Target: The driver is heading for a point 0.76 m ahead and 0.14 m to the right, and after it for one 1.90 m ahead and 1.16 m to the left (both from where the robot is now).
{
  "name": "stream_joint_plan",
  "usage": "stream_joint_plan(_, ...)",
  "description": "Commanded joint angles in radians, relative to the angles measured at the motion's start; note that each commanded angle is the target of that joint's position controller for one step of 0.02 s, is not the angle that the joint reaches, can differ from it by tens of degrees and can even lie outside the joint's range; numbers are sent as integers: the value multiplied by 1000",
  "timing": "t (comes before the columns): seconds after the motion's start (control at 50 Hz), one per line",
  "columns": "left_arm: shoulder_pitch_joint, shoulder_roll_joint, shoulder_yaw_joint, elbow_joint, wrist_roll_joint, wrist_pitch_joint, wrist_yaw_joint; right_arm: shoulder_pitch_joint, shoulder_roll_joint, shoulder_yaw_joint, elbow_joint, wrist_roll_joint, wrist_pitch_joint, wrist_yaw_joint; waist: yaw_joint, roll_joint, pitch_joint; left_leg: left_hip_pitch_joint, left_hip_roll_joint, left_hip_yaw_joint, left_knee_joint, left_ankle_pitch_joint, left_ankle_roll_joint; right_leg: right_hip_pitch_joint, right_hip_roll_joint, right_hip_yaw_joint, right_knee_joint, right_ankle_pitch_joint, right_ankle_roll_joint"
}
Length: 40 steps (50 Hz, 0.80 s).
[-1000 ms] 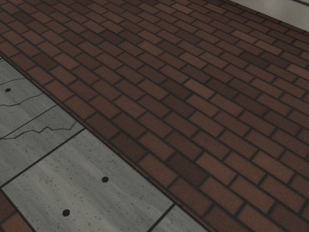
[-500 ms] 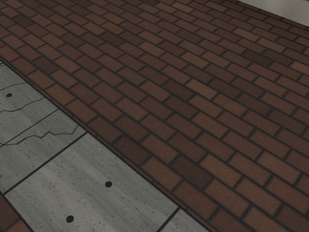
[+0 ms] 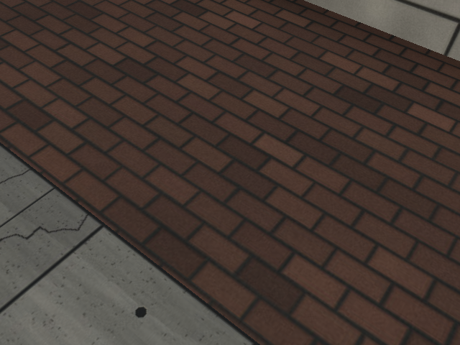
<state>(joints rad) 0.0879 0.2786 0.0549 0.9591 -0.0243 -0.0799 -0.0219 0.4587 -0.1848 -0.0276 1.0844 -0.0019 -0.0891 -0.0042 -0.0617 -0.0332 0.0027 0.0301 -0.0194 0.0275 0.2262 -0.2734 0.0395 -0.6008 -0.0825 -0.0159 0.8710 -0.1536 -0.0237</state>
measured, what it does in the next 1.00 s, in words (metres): walks ahead: right foot, then left foot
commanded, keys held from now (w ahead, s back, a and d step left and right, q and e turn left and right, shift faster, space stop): w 0.76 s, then w+e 0.22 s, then q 0.02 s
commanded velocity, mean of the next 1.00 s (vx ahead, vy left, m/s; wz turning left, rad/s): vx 0.48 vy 0.00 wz -0.05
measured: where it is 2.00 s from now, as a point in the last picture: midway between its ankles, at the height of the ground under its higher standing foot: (221, 258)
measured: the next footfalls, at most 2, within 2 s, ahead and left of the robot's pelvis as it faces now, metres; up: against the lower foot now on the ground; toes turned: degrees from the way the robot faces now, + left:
right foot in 0.20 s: +0.30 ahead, -0.14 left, +0.00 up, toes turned -3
left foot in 0.76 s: +0.62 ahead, +0.09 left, +0.00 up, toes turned +2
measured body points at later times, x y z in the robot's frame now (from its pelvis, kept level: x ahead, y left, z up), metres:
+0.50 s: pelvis +0.28 -0.06 +0.00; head +0.29 -0.07 +0.45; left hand +0.28 +0.20 -0.14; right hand +0.42 -0.33 -0.11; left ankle +0.40 +0.11 -0.67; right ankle +0.26 -0.14 -0.75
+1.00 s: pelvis +0.57 +0.01 +0.00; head +0.59 +0.02 +0.45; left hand +0.68 +0.28 -0.14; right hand +0.60 -0.26 -0.13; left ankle +0.58 +0.09 -0.75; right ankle +0.62 -0.17 -0.66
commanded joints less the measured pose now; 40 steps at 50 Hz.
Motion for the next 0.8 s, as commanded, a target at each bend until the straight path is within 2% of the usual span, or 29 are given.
stream_joint_plan(0.02, -197, -4, -15, -108, 0, -8, -9, 16, -182, -28, -41, 0, -5, -17, -15, 125, 124, -73, 211, -125, -132, 284, 136, -57, 26, -39, -200, 122, 19)
stream_joint_plan(0.08, -249, 17, -16, -138, -7, -7, -17, 47, -187, -35, -24, 13, -6, -19, -13, 138, 153, -56, 246, -109, -143, 294, 135, -15, 33, -32, -283, 160, -5)
stream_joint_plan(0.12, -252, 40, -11, -153, -8, -12, -25, 36, -191, -41, -21, 19, 0, -20, 12, 134, 146, 12, 275, -96, -106, 375, 120, -2, 34, -19, -323, 140, -36)
stream_joint_plan(0.14, -225, 58, -2, -152, -7, -15, -28, 21, -200, -46, -25, 18, 4, -20, 37, 138, 120, 41, 282, -85, -60, 492, 109, 46, 47, -24, -334, 119, -52)
stream_joint_plan(0.16, -169, 82, 11, -142, -5, -16, -28, 5, -214, -51, -31, 15, 9, -20, 74, 155, 69, 57, 284, -71, 15, 680, 98, 139, 75, -44, -328, 97, -69)
stream_joint_plan(0.18, -44, 112, 31, -107, -6, -15, -23, -14, -216, -52, -36, 11, 18, -21, 142, 164, -10, 42, 261, -42, 161, 849, 79, 300, 107, -66, -323, 84, -92)
stream_joint_plan(0.2, 132, 150, 55, -54, -9, -8, -15, -24, -204, -47, -47, 4, 24, -20, 219, 153, -114, -57, 216, -16, 369, 855, 50, 541, 104, -54, -315, 84, -120)
stream_joint_plan(0.22, 294, 219, 74, -20, 8, -2, -4, 13, -151, -30, -71, -8, 22, -16, 237, 4, -248, -351, 133, 17, 713, 510, 13, 871, -110, 231, -325, -36, -197)
stream_joint_plan(0.24, 338, 240, 69, -3, 16, -1, -13, 112, -17, 6, -66, 4, -3, -5, 170, -251, -397, -607, -44, -78, 1022, -269, -26, 1046, -309, 731, -525, -289, -330)
stream_joint_plan(0.26, 271, 156, 45, -7, 6, -9, -16, 12, -118, -19, -78, 33, -28, 1, 185, -166, -279, -713, 5, -173, 1145, -275, -1, 954, -270, 751, -612, -361, -284)
stream_joint_plan(0.28, 174, 118, 33, -26, 5, -17, -15, -80, -169, -33, -112, 54, -44, 1, 158, -113, -127, -765, 56, -137, 1154, -187, 19, 796, -249, 592, -629, -282, -245)
stream_joint_plan(0.3, 92, 96, 25, -43, 13, -26, -18, -124, -173, -36, -121, 48, -50, -8, 121, -14, -70, -714, 109, -120, 1104, -85, 26, 639, -217, 475, -651, -161, -225)
stream_joint_plan(0.32, 51, 66, 17, -47, 26, -33, -23, -136, -168, -46, -122, 32, -44, -16, 87, 4, -31, -659, 143, -112, 1054, -30, 27, 518, -183, 378, -671, -49, -211)
stream_joint_plan(0.34, 38, 41, 8, -42, 36, -36, -26, -108, -147, -48, -119, 27, -30, -17, 53, -17, -33, -596, 168, -121, 1023, 0, 29, 450, -156, 316, -697, -14, -206)
stream_joint_plan(0.36, 46, 34, 6, -33, 34, -38, -27, -94, -124, -47, -119, 26, -18, -19, 39, -29, -28, -571, 176, -117, 990, 5, 28, 413, -143, 283, -720, -3, -210)
stream_joint_plan(0.38, 63, 40, 6, -22, 29, -38, -23, -99, -112, -47, -123, 25, -7, -20, 32, -31, -11, -574, 184, -110, 952, 3, 23, 384, -137, 252, -742, 6, -217)
stream_joint_plan(0.42, 104, 76, 11, -6, 28, -39, -7, -175, -123, -51, -156, 17, 4, -23, 36, -18, 33, -642, 196, -97, 862, 64, -1, 364, -137, 215, -779, 24, -228)
stream_joint_plan(0.48, 171, 101, 15, 8, 27, -31, 16, -302, -130, -52, -202, 5, 1, -18, 66, 1, 57, -737, 193, -86, 671, 235, -30, 416, -126, 170, -790, 90, -215)
stream_joint_plan(0.56, 252, 113, 15, 23, 15, -23, 26, -453, -105, -36, -242, 12, -9, 2, 115, -3, 70, -672, 137, -30, 425, 401, -35, 448, -88, 83, -787, 137, -176)
stream_joint_plan(0.62, 320, 117, 18, 48, 8, -10, 28, -539, -107, -27, -272, 21, -13, 20, 144, -3, 90, -690, 117, -26, 337, 385, -29, 555, -120, 80, -753, 151, -176)
stream_joint_plan(0.66, 344, 123, 23, 60, 7, 3, 30, -576, -118, -25, -296, 24, -18, 33, 143, -9, 94, -708, 109, -32, 297, 324, -11, 643, -158, 89, -708, 196, -168)
stream_joint_plan(0.7, 333, 138, 31, 59, 6, 14, 33, -548, -146, -33, -301, 26, -23, 42, 109, -31, 69, -649, 89, -24, 268, 244, 16, 700, -183, 92, -646, 321, -150)
stream_joint_plan(0.72, 313, 149, 34, 52, 7, 19, 33, -491, -172, -44, -289, 26, -25, 43, 72, -51, 29, -553, 60, -1, 261, 209, 33, 708, -177, 81, -577, 483, -138)
stream_joint_plan(0.74, 292, 142, 31, 45, 9, 25, 33, -358, -208, -65, -250, 24, -26, 40, 0, -53, -51, -373, 27, 26, 245, 211, 59, 685, -139, 47, -424, 631, -116)
stream_joint_plan(0.76, 288, 110, 17, 27, 19, 26, 33, -167, -266, -89, -197, 17, -25, 32, -74, -29, -184, -79, 84, -35, 286, 232, 106, 542, -88, 10, -187, 561, -86)
stream_joint_plan(0.78, 400, -3, -17, 11, 23, 9, 21, -23, -366, -115, -169, -4, -19, 26, -53, 181, -352, 364, 361, -471, 265, 97, 262, 105, 66, -41, 227, 162, -8)
stream_joint_plan(0.8, 395, -8, -23, 26, 9, -16, 18, -6, -300, -94, -165, 2, -15, 26, -63, 261, -425, 422, 445, -757, 104, 3, 298, -55, 140, 106, 408, -412, -9)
